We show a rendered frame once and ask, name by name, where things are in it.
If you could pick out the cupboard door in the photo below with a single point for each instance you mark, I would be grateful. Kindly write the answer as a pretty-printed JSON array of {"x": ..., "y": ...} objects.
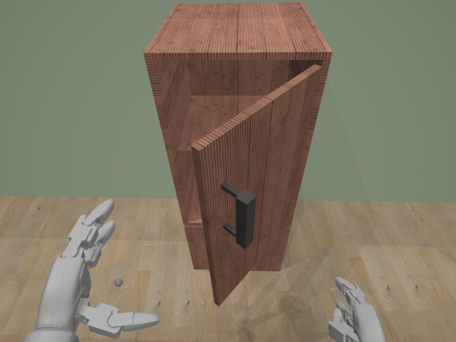
[{"x": 258, "y": 150}]

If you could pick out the robot left forearm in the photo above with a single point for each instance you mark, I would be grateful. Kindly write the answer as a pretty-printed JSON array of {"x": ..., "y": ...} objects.
[{"x": 51, "y": 335}]

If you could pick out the handle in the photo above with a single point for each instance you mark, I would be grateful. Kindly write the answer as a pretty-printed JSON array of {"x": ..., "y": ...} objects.
[{"x": 245, "y": 211}]

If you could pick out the robot left hand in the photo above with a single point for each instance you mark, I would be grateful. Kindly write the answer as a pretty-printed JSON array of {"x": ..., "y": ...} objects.
[{"x": 61, "y": 304}]

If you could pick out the robot right hand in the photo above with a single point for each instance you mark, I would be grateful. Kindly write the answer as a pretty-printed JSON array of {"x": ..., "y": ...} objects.
[{"x": 363, "y": 324}]

